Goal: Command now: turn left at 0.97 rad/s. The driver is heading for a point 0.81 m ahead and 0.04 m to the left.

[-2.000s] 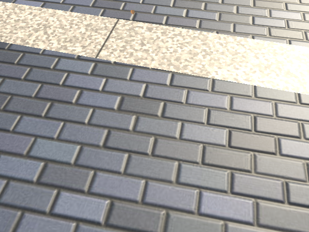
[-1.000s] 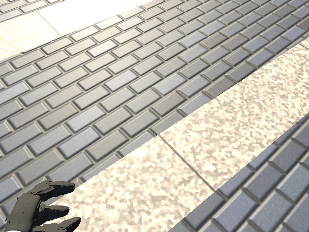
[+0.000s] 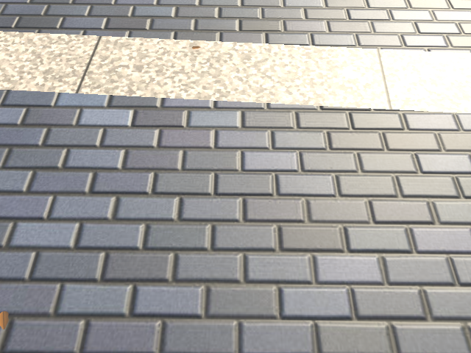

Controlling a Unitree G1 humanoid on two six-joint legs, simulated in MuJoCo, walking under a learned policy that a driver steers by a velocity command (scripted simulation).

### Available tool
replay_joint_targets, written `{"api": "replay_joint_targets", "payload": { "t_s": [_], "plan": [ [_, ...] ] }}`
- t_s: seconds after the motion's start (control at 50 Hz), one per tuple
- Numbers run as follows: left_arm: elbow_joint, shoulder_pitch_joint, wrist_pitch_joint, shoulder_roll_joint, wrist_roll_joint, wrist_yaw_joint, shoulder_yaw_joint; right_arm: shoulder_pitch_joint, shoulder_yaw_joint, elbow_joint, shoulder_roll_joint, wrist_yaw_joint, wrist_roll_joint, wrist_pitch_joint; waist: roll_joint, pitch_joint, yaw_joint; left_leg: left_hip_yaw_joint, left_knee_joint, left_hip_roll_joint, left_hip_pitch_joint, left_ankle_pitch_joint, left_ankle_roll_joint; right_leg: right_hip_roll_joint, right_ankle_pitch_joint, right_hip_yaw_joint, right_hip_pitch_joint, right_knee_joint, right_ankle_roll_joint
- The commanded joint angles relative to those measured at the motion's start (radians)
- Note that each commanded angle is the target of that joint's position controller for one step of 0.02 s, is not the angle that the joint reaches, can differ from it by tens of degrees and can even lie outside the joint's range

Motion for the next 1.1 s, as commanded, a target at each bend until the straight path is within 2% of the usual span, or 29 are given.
{"api": "replay_joint_targets", "payload": {
  "t_s": [0.02,0.04,0.06,0.08,0.1,0.14,0.2,0.26,0.34,0.38,0.4,0.42,0.44,0.46,0.48,0.5,0.54,0.64,0.78,0.8,0.82,0.84,0.86,0.88,0.9,0.92,0.96,1.04,1.1],
  "plan": [
    [-0.038,0.106,-0.024,0.106,-0.006,0.022,0.027,-0.064,-0.036,-0.073,-0.145,0.005,0.004,-0.019,0.155,-0.090,0.066,-0.313,-0.196,0.191,-0.051,-0.498,-0.036,0.032,0.028,-0.032,0.259,-0.245,-0.030],
    [-0.035,0.133,-0.028,0.148,-0.005,0.037,0.039,-0.048,-0.030,-0.067,-0.123,0.003,0.015,-0.027,0.101,-0.106,0.080,-0.252,-0.134,0.126,-0.119,-0.573,-0.096,-0.041,0.047,0.003,0.384,-0.378,-0.046],
    [-0.069,0.101,-0.026,0.243,-0.003,0.046,0.059,0.012,-0.020,-0.069,-0.077,-0.003,0.035,-0.032,-0.105,-0.175,0.051,-0.100,0.129,0.036,-0.180,-0.641,-0.135,-0.292,-0.162,0.252,0.443,-0.478,-0.110],
    [-0.108,-0.047,-0.024,0.268,0.020,0.037,0.058,0.023,-0.037,-0.064,-0.122,-0.011,0.014,-0.036,-0.275,-0.116,0.024,0.161,0.480,-0.021,-0.281,-0.559,-0.144,-0.489,-0.131,0.441,0.315,-0.535,-0.204],
    [-0.122,-0.101,-0.019,0.165,0.020,0.032,0.035,-0.006,-0.053,-0.041,-0.204,-0.012,-0.021,-0.036,-0.113,-0.069,0.014,0.196,0.647,0.085,-0.249,-0.445,-0.147,-0.442,0.016,0.290,0.184,-0.511,-0.209],
    [-0.131,-0.130,-0.019,0.096,0.019,0.022,0.011,0.053,-0.036,-0.033,-0.148,0.013,-0.024,-0.019,-0.103,-0.079,-0.028,0.227,0.841,0.108,-0.178,-0.362,-0.119,-0.337,0.224,0.079,0.121,-0.424,-0.171],
    [-0.142,-0.069,-0.019,0.096,0.022,0.014,0.006,0.030,-0.012,-0.042,-0.122,0.041,0.002,0.003,-0.134,-0.041,0.021,0.293,0.839,0.163,-0.261,-0.325,-0.118,-0.297,0.324,-0.054,0.204,-0.381,-0.165],
    [-0.096,0.081,-0.024,0.138,0.022,0.005,0.026,-0.066,0.008,-0.077,-0.090,0.048,0.004,0.004,-0.159,-0.044,0.098,0.324,0.672,0.201,-0.284,-0.387,-0.142,-0.336,0.509,-0.057,0.349,-0.336,-0.187],
    [-0.072,0.091,-0.028,0.160,0.023,-0.023,0.039,-0.070,0.035,-0.078,-0.045,0.033,0.019,0.002,-0.230,-0.093,0.094,0.361,0.420,0.174,-0.060,-0.494,-0.112,-0.330,0.666,-0.107,0.296,-0.259,-0.181],
    [-0.052,0.090,-0.025,0.151,0.018,-0.035,0.033,-0.052,0.044,-0.060,-0.036,0.013,0.022,-0.001,-0.261,-0.101,0.082,0.376,0.263,0.154,0.030,-0.457,-0.092,-0.317,0.698,-0.086,0.279,-0.228,-0.178],
    [-0.043,0.072,-0.021,0.131,0.008,-0.041,0.024,-0.018,0.053,-0.038,-0.015,0.002,0.016,-0.006,-0.245,-0.094,0.047,0.383,0.090,0.162,0.112,-0.345,-0.080,-0.294,0.708,-0.090,0.251,-0.200,-0.158],
    [-0.032,0.070,-0.022,0.096,-0.006,-0.048,0.009,0.024,0.065,-0.009,0.004,-0.010,0.000,-0.016,-0.201,-0.093,0.016,0.365,-0.138,0.193,0.267,-0.120,-0.069,-0.273,0.649,-0.091,0.174,-0.183,-0.109],
    [-0.029,0.119,-0.030,0.053,-0.010,-0.057,-0.001,0.051,0.062,0.001,-0.046,-0.024,-0.025,-0.031,-0.112,-0.149,0.033,0.235,-0.149,0.329,0.457,-0.032,-0.053,-0.243,0.460,-0.089,0.063,-0.161,-0.042],
    [-0.065,0.161,-0.038,-0.018,-0.011,-0.069,-0.019,0.018,0.046,-0.023,-0.162,-0.035,-0.025,-0.038,0.141,-0.165,0.071,0.029,-0.064,0.588,0.516,0.343,0.025,-0.154,0.036,-0.154,-0.071,-0.092,0.011],
    [-0.050,0.112,-0.020,0.048,-0.011,-0.060,-0.003,-0.027,0.039,-0.018,-0.147,-0.046,-0.001,-0.040,0.197,-0.159,0.025,0.114,-0.010,0.589,0.329,0.360,0.116,-0.137,-0.178,-0.155,0.035,0.005,0.010],
    [-0.051,0.097,-0.008,0.097,-0.019,-0.059,0.017,-0.064,0.045,-0.030,-0.122,-0.047,-0.003,-0.044,0.179,-0.107,0.026,0.144,-0.020,0.562,0.317,0.342,0.132,-0.108,-0.193,-0.160,-0.021,0.130,0.006],
    [-0.030,0.115,0.010,0.124,-0.014,-0.059,0.044,-0.077,0.052,-0.026,-0.101,-0.059,-0.003,-0.038,0.157,-0.054,0.033,0.233,-0.032,0.529,0.282,0.363,0.123,-0.098,-0.175,-0.151,-0.098,0.336,0.011],
    [-0.034,0.132,0.038,0.063,-0.004,-0.072,0.040,-0.110,0.060,-0.035,-0.050,-0.070,-0.009,-0.036,0.132,-0.038,0.041,0.350,-0.047,0.517,0.261,0.186,0.111,-0.122,-0.091,-0.187,-0.111,0.344,0.047],
    [-0.097,0.132,0.038,0.050,-0.010,-0.092,0.041,-0.120,0.029,-0.019,-0.105,-0.047,-0.004,-0.055,0.122,-0.074,0.062,0.411,0.083,0.570,0.211,0.097,0.055,-0.109,-0.020,-0.258,0.085,0.009,-0.014],
    [-0.089,0.166,0.029,0.052,-0.003,-0.087,0.045,-0.116,0.026,-0.013,-0.102,-0.042,0.003,-0.054,0.070,-0.083,0.089,0.455,0.174,0.548,0.156,0.009,0.009,-0.092,0.073,-0.246,0.168,-0.099,-0.030],
    [-0.074,0.219,0.012,0.115,0.014,-0.073,0.063,-0.077,0.027,-0.006,-0.083,-0.034,0.004,-0.053,-0.112,-0.084,0.113,0.522,0.394,0.469,0.037,-0.198,-0.059,-0.158,0.191,-0.055,0.267,-0.266,-0.063],
    [-0.103,0.236,-0.004,0.295,0.007,-0.064,0.100,-0.101,0.053,-0.081,0.002,-0.031,-0.006,-0.040,-0.381,-0.058,0.089,0.533,0.635,0.262,-0.286,-0.685,-0.145,-0.447,0.581,0.432,0.351,-0.327,-0.200],
    [-0.091,0.330,0.000,0.301,-0.005,-0.064,0.116,-0.182,0.055,-0.103,-0.027,-0.043,-0.016,-0.029,-0.267,-0.138,0.169,0.335,0.763,0.229,-0.317,-0.718,-0.128,-0.470,0.573,0.481,0.369,-0.351,-0.317],
    [-0.089,0.288,0.008,0.254,-0.004,-0.058,0.102,-0.184,0.053,-0.095,-0.041,-0.043,-0.007,-0.031,-0.198,-0.092,0.136,0.295,0.797,0.255,-0.347,-0.625,-0.115,-0.426,0.417,0.402,0.347,-0.348,-0.316],
    [-0.097,0.223,0.020,0.207,-0.006,-0.053,0.091,-0.166,0.047,-0.078,-0.066,-0.034,-0.007,-0.044,-0.137,-0.065,0.106,0.276,0.743,0.294,-0.335,-0.498,-0.099,-0.348,0.033,0.336,0.310,-0.392,-0.275],
    [-0.114,0.156,0.029,0.176,-0.008,-0.054,0.080,-0.168,0.037,-0.069,-0.094,-0.025,-0.019,-0.054,-0.143,-0.050,0.087,0.288,0.684,0.302,-0.319,-0.420,-0.093,-0.293,-0.233,0.320,0.272,-0.442,-0.233],
    [-0.125,0.135,0.022,0.150,-0.006,-0.058,0.067,-0.129,0.032,-0.036,-0.105,-0.004,-0.038,-0.054,-0.158,-0.055,0.079,0.319,0.668,0.279,-0.293,-0.330,-0.107,-0.252,-0.330,0.303,0.257,-0.491,-0.213],
    [-0.077,0.203,-0.036,0.134,-0.001,-0.059,0.053,-0.092,0.047,0.011,-0.056,0.021,-0.029,-0.066,-0.130,-0.050,0.085,0.354,0.538,0.298,-0.338,-0.182,-0.117,-0.255,-0.219,0.222,0.334,-0.530,-0.193],
    [-0.057,0.233,-0.065,0.144,0.005,-0.058,0.049,-0.140,0.042,0.012,-0.078,0.025,-0.017,-0.068,-0.148,-0.009,0.110,0.358,0.503,0.313,-0.412,-0.123,-0.111,-0.289,-0.230,0.194,0.368,-0.571,-0.183]
  ]
}}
